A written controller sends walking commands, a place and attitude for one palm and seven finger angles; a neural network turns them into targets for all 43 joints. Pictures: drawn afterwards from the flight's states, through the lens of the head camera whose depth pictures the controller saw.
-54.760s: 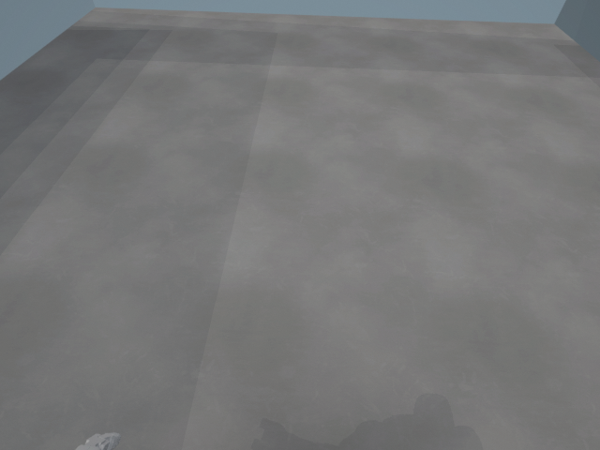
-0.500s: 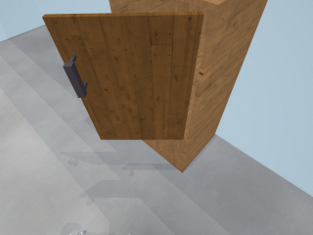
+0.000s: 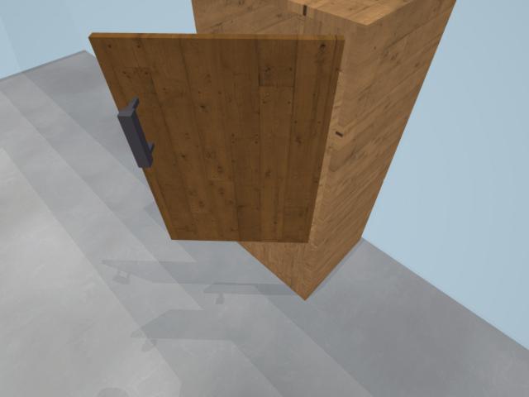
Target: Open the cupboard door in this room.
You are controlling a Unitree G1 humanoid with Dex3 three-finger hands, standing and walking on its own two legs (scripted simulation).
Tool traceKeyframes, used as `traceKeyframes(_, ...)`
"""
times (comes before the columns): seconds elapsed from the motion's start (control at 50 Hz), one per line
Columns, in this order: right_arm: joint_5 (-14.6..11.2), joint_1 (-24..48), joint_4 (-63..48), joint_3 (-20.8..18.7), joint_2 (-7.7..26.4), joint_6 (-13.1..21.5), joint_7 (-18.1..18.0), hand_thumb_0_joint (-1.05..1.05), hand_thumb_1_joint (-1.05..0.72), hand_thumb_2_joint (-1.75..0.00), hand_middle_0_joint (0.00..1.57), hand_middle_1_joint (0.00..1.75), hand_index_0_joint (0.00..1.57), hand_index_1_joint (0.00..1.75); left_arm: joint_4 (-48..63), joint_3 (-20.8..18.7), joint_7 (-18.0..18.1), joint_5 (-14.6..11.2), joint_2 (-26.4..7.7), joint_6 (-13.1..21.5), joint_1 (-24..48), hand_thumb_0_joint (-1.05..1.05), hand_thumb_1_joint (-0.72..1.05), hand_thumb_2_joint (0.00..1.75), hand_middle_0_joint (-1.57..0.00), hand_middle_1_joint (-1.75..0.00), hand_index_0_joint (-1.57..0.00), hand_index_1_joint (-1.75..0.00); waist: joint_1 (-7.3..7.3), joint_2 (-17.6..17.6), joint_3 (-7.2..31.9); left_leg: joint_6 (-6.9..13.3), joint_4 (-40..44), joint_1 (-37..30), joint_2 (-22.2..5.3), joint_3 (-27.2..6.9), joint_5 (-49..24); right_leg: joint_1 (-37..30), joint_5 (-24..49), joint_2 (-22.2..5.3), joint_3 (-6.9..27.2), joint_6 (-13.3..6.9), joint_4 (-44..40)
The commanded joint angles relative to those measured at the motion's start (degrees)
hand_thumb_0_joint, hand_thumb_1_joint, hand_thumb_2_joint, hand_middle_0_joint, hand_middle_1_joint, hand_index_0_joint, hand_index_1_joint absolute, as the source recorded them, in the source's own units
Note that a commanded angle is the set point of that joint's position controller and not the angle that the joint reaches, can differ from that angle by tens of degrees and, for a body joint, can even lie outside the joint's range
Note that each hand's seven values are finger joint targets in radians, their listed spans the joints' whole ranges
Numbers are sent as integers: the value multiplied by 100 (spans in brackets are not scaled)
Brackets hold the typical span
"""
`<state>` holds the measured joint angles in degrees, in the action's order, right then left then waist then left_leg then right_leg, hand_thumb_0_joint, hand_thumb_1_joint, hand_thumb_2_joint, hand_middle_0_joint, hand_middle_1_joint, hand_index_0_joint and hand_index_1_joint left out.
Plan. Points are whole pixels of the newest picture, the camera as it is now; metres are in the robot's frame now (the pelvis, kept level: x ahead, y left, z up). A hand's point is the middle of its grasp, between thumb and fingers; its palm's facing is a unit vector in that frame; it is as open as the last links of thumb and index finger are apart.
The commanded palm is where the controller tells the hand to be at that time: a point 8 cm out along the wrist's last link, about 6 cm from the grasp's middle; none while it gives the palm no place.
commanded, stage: look again from close up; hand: left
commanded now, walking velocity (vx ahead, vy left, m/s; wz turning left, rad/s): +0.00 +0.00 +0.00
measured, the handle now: (140, 132) +0.56 +0.27 +0.09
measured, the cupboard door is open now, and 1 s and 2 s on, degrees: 42 42 42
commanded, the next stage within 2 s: shuffle to correct the standing spot in 0.38 s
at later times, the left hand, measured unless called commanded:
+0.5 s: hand out of the picture +0.02 +0.17 -0.17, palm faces -0.03 -0.98 -0.20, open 7.4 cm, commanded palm none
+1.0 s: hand out of the picture +0.05 +0.23 -0.18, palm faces -0.01 -0.96 -0.26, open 7.4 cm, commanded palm none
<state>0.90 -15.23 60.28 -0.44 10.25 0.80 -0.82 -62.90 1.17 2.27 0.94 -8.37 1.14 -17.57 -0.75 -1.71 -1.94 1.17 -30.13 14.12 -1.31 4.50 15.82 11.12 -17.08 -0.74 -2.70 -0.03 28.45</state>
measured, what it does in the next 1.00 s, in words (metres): stands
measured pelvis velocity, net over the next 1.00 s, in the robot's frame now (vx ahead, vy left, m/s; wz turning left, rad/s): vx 0.01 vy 0.03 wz -0.05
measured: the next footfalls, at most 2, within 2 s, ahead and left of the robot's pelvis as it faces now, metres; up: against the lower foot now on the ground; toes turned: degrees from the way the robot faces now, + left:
none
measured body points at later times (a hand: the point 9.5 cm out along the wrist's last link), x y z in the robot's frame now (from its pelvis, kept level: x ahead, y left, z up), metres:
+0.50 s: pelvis +0.00 +0.00 +0.00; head +0.02 -0.01 +0.45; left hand +0.02 +0.22 -0.15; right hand +0.01 -0.23 -0.16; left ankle +0.00 +0.10 -0.74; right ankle -0.02 -0.12 -0.74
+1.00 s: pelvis +0.01 +0.03 -0.01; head +0.05 +0.03 +0.44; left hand +0.05 +0.28 -0.16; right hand +0.05 -0.20 -0.16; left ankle +0.00 +0.10 -0.74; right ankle -0.03 -0.09 -0.72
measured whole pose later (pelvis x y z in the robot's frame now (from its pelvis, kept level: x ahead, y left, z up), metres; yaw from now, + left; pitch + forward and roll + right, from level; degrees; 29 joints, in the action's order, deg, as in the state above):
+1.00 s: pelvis +0.01 +0.03 -0.01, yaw -3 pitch +0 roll +1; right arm 1.5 -13.0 57.2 -1.0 10.1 -0.4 -0.8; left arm -58.4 -2.0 2.4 1.6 -11.9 -2.2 -13.8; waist 1.5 1.6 -3.7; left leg 5.0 -31.1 13.6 2.5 9.4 18.3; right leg 17.3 -27.3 -4.2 -1.9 -0.7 42.5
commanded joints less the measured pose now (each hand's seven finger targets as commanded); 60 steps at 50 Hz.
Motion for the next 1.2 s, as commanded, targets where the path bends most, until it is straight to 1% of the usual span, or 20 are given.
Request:
traceKeyframes(0.0,-26,-258,-332,-15,507,94,-25,0,-90,-90,20,30,20,30,342,-96,36,-29,-649,102,-196,0,90,90,-20,-30,-20,-30,-7,352,13,116,569,-197,-487,-604,-863,211,748,-472,556,-258,-418)
traceKeyframes(0.12,-10,-170,-185,21,523,65,-9,0,-90,-90,20,30,20,30,311,-85,10,-11,-682,40,-203,0,90,90,-20,-30,-20,-30,39,231,-529,124,996,-18,-451,-618,-155,440,85,-429,582,-225,-609)
traceKeyframes(0.28,-18,-146,5,41,575,112,-18,0,-90,-90,20,30,20,30,261,-97,-2,-32,-775,65,-204,0,90,90,-20,-30,-20,-30,79,355,-98,98,932,-356,-471,-500,-687,201,644,-510,650,-198,-631)
traceKeyframes(0.32,-20,-118,64,43,554,120,-27,0,-90,-90,20,30,20,30,256,-107,-1,-25,-794,58,-178,0,90,90,-20,-30,-20,-30,102,218,-197,100,954,-326,-483,-488,-756,186,738,-501,624,-192,-637)
traceKeyframes(0.46,-21,-108,197,33,545,131,-51,0,-90,-90,20,30,20,30,184,-131,-2,-31,-826,65,-112,0,90,90,-20,-30,-20,-30,109,248,-3,71,901,-452,-511,-453,-1041,11,1179,-539,643,-198,-613)
traceKeyframes(0.54,-22,-117,187,11,495,66,-31,0,-90,-90,20,30,20,30,217,-183,22,-20,-884,51,-139,0,90,90,-20,-30,-20,-30,150,225,-32,17,702,-339,-414,-314,-900,-38,1409,-730,832,-289,-564)
traceKeyframes(0.68,-9,-48,-137,-93,482,-92,-5,0,-90,-90,20,30,20,30,433,-394,62,4,-1187,-51,-100,0,90,90,-20,-30,-20,-30,170,744,-158,-117,161,84,-164,-54,-355,43,1412,-1320,1369,-594,-613)
traceKeyframes(0.74,5,-78,-251,-139,499,-105,2,0,-90,-90,20,30,20,30,582,-471,74,23,-1227,-107,-49,0,90,90,-20,-30,-20,-30,167,657,-140,-86,118,24,-159,-64,-569,190,1392,-1316,1289,-584,-401)
traceKeyframes(0.78,12,-154,-333,-173,578,-107,5,0,-90,-90,20,30,20,30,673,-498,69,35,-1210,-152,47,0,90,90,-20,-30,-20,-30,131,505,-70,-5,229,-149,-269,-184,-814,401,1081,-1164,1057,-491,-155)
traceKeyframes(0.8,27,-179,-368,-199,648,-104,5,0,-90,-90,20,30,20,30,723,-508,65,41,-1150,-179,102,0,90,90,-20,-30,-20,-30,120,271,-99,79,363,-232,-397,-343,-1011,549,885,-980,828,-409,66)
traceKeyframes(0.86,37,-281,-463,-253,898,-97,-26,0,-90,-90,20,30,20,30,843,-441,54,58,-804,-243,175,0,90,90,-20,-30,-20,-30,129,-708,63,663,911,-591,-1084,-1101,-1884,995,-567,-263,-39,-112,1123)
traceKeyframes(0.9,46,-265,-556,-237,842,-94,-36,0,-90,-90,20,30,20,30,868,-396,48,41,-682,-272,237,0,90,90,-20,-30,-20,-30,110,-692,129,963,1105,-607,-1304,-1231,-2220,1176,-1384,-271,-63,-101,1849)
traceKeyframes(0.92,51,-212,-560,-208,723,-67,-52,0,-90,-90,20,30,20,30,851,-370,33,49,-583,-262,224,0,90,90,-20,-30,-20,-30,144,-419,170,1053,1058,-681,-1371,-1263,-2491,1157,-1364,-297,-40,-114,1866)
traceKeyframes(0.96,70,-79,-557,-185,715,-19,-67,0,-90,-90,20,30,20,30,753,-319,12,43,-474,-220,125,0,90,90,-20,-30,-20,-30,212,-136,301,992,921,-588,-1308,-1087,-2802,744,-953,-336,-20,-87,1300)
traceKeyframes(1.0,25,23,-492,-154,714,37,-88,0,-90,-90,20,30,20,30,617,-291,9,32,-520,-124,-87,0,90,90,-20,-30,-20,-30,314,195,405,708,598,-538,-1056,-848,-2782,84,112,-360,104,-75,14)
traceKeyframes(1.04,-30,17,-413,-133,594,106,-85,0,-90,-90,20,30,20,30,530,-278,20,26,-848,-3,-116,0,90,90,-20,-30,-20,-30,172,470,408,246,476,-332,-557,-507,-1935,-292,1995,-917,785,-323,-314)
traceKeyframes(1.06,-23,9,-331,-122,529,75,-80,0,-90,-90,20,30,20,30,511,-267,16,4,-874,14,7,0,90,90,-20,-30,-20,-30,76,808,355,136,555,-449,-493,-414,-1563,-165,2254,-980,780,-379,-260)
traceKeyframes(1.08,-13,-14,-247,-106,541,58,-79,0,-90,-90,20,30,20,30,509,-242,15,-5,-856,9,122,0,90,90,-20,-30,-20,-30,49,887,276,110,648,-566,-500,-421,-1596,-66,2340,-912,669,-349,-233)
traceKeyframes(1.14,-11,-51,-14,-66,573,102,-95,0,-90,-90,20,30,20,30,485,-205,29,-9,-785,-11,175,0,90,90,-20,-30,-20,-30,89,401,173,181,883,-787,-618,-487,-2216,-22,1957,-714,483,-216,-282)
traceKeyframes(1.18,-12,-47,72,-33,543,116,-96,0,-90,-90,20,30,20,30,420,-201,26,-17,-781,-30,162,0,90,90,-20,-30,-20,-30,94,292,188,182,1002,-800,-636,-503,-2007,-74,1503,-674,466,-188,-423)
